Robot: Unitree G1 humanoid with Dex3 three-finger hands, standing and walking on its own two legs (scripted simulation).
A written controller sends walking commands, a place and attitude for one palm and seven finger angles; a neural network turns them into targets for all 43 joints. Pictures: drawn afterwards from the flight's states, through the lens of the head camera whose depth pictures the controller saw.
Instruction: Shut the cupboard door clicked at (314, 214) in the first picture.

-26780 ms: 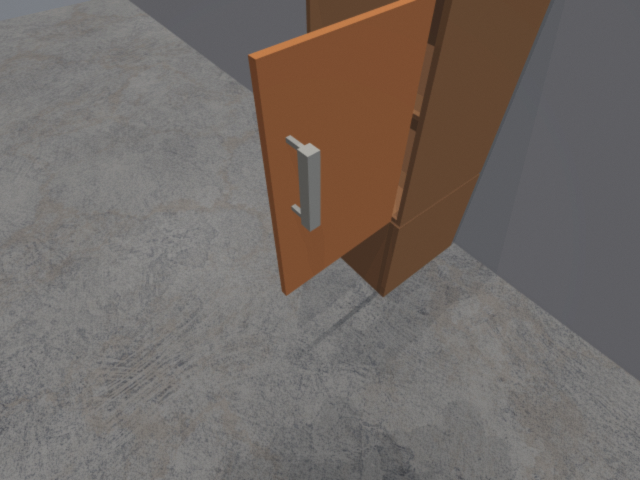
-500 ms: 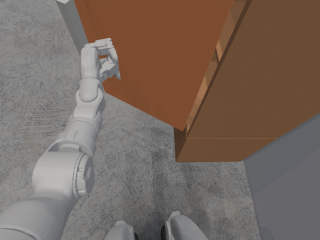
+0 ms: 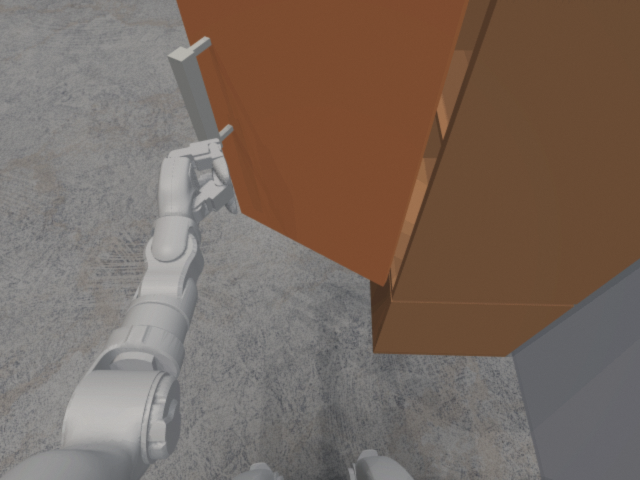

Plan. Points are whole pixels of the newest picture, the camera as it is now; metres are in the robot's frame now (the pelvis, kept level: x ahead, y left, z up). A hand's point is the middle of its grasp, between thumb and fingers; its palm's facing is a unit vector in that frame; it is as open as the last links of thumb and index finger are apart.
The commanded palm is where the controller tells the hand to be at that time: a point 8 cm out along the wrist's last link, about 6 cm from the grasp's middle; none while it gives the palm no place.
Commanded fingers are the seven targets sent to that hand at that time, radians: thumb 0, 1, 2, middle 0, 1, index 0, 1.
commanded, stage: draw the hand back to the body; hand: left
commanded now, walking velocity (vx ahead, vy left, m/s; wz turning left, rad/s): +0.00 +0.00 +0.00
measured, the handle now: (208, 99) +0.67 +0.14 +0.07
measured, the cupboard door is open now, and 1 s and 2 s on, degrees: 60 60 60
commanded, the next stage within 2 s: step back with the hand held close in 1.34 s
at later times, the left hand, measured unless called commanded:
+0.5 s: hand (89, 283) +0.30 +0.19 +0.15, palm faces +0.13 -0.97 -0.20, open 3.2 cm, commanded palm +0.26 +0.24 +0.17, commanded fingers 0.00 0.90 0.90 -0.81 -0.96 -0.81 -0.96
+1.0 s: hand out of the picture +0.19 +0.31 +0.21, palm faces +0.48 -0.76 -0.44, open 6.4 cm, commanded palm +0.14 +0.34 +0.23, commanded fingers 0.00 0.90 0.90 -0.20 -0.30 -0.20 -0.30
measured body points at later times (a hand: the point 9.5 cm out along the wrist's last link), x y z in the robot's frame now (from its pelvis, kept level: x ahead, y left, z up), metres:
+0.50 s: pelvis +0.01 +0.02 +0.05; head +0.00 +0.00 +0.50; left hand +0.29 +0.24 +0.16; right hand +0.22 -0.20 -0.02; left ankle +0.00 +0.10 -0.69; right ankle +0.01 -0.08 -0.69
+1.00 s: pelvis +0.02 +0.03 +0.05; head -0.01 +0.00 +0.50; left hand +0.16 +0.35 +0.23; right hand +0.20 -0.18 -0.04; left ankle +0.00 +0.10 -0.69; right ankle +0.01 -0.08 -0.69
